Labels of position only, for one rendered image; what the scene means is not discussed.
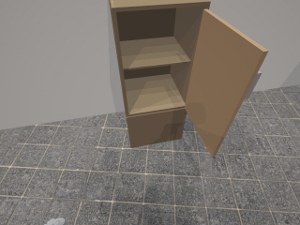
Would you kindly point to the handle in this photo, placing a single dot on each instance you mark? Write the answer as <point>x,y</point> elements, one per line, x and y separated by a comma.
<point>253,85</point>

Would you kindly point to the cupboard door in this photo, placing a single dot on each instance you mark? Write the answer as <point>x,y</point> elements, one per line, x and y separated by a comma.
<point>225,64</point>

